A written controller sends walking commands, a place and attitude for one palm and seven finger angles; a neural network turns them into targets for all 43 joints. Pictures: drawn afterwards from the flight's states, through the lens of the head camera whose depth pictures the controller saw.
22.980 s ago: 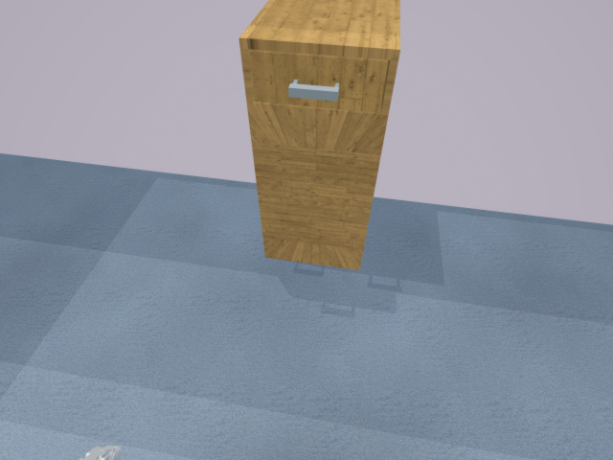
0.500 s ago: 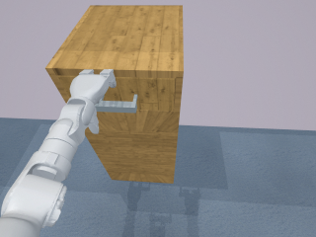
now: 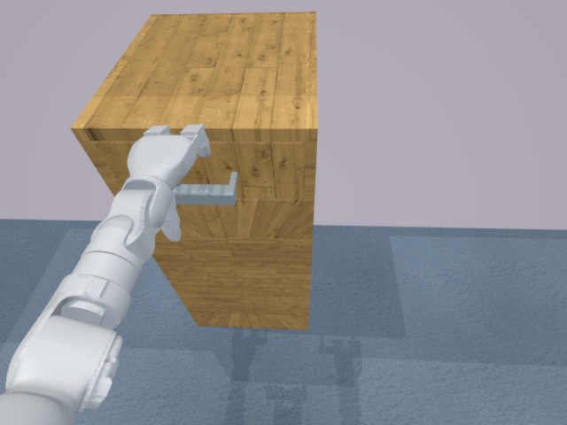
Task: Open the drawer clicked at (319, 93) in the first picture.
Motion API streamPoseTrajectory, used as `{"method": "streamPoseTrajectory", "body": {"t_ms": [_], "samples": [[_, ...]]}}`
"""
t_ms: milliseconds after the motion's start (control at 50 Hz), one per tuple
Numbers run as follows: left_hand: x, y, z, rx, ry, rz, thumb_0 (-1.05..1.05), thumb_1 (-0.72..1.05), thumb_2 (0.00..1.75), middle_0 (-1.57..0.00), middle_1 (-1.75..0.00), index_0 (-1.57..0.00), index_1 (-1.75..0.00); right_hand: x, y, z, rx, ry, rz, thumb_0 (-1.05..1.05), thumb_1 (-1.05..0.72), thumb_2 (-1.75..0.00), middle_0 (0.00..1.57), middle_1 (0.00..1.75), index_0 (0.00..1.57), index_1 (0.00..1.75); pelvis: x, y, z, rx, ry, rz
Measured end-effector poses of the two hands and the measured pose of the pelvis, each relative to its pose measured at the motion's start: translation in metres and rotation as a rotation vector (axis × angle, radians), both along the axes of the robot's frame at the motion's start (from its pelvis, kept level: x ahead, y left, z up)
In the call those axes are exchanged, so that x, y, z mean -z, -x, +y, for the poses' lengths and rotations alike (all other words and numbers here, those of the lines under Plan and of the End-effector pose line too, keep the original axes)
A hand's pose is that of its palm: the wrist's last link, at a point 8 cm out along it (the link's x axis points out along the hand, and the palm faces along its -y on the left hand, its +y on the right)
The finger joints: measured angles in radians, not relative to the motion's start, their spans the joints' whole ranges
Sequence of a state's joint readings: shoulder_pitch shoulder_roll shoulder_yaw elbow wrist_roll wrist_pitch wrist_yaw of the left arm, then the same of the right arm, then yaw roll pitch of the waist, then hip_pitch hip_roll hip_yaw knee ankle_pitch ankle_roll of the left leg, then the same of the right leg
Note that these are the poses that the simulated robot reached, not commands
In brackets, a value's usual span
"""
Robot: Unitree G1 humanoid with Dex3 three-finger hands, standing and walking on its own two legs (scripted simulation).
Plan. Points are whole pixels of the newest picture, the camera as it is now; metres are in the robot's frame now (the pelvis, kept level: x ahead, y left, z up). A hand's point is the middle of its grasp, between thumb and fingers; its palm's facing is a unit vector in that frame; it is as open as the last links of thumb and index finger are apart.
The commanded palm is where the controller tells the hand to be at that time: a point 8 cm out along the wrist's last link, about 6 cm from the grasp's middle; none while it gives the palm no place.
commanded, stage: re-aim the fingers above the handle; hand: left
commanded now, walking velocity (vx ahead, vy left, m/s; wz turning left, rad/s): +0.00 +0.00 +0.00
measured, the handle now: (201, 185) +0.51 +0.15 +0.03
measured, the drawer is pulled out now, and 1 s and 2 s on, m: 0.00 0.00 0.00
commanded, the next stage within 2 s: lower the fingers behind the handle in 0.22 s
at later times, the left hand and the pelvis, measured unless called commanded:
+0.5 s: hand (177, 183) +0.46 +0.17 +0.09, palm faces -0.01 -0.05 -1.00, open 13.9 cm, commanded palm +0.43 +0.18 +0.14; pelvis +0.00 -0.01 +0.00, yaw +0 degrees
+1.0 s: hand (177, 200) +0.45 +0.18 +0.05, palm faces -0.02 -0.04 -1.00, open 13.9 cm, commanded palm +0.43 +0.18 +0.11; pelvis +0.00 +0.00 -0.01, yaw +0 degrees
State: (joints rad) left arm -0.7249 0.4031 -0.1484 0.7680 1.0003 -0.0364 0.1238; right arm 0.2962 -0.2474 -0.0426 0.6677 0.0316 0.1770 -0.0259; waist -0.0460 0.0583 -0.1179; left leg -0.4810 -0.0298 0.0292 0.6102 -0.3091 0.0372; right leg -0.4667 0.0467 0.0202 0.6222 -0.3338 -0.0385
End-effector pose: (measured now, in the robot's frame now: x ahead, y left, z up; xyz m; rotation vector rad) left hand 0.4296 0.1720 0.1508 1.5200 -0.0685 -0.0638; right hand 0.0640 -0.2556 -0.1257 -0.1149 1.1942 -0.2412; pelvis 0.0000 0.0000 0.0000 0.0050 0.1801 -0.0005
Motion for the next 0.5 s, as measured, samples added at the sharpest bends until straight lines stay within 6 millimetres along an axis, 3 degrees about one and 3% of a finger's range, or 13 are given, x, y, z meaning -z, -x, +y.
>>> {"method": "streamPoseTrajectory", "body": {"t_ms": [180, 380, 500], "samples": [[-0.002, 0.002, 0.010, -0.055, -0.022, 0.011, 0.00, -0.49, 0.30, -0.32, -1.20, -0.31, -1.20, -0.002, -0.009, -0.007, -0.016, 0.008, -0.018, 0.01, -0.90, -0.90, 0.20, 0.30, 0.20, 0.30, -0.001, 0.002, -0.005, -0.012, -0.001, -0.006], [-0.002, -0.001, -0.008, 0.012, 0.001, 0.007, 0.00, -0.50, 0.30, -0.32, -1.20, -0.31, -1.20, -0.004, -0.017, -0.011, -0.027, 0.022, -0.036, 0.01, -0.91, -0.90, 0.20, 0.30, 0.20, 0.30, 0.000, 0.001, -0.007, -0.014, -0.003, 0.000], [0.007, -0.006, 0.001, -0.040, -0.002, 0.012, 0.00, -0.49, 0.30, -0.32, -1.20, -0.31, -1.20, -0.003, -0.014, -0.011, -0.016, 0.016, -0.030, 0.01, -0.91, -0.90, 0.20, 0.30, 0.20, 0.30, 0.001, 0.000, -0.008, -0.002, -0.005, 0.015]]}}
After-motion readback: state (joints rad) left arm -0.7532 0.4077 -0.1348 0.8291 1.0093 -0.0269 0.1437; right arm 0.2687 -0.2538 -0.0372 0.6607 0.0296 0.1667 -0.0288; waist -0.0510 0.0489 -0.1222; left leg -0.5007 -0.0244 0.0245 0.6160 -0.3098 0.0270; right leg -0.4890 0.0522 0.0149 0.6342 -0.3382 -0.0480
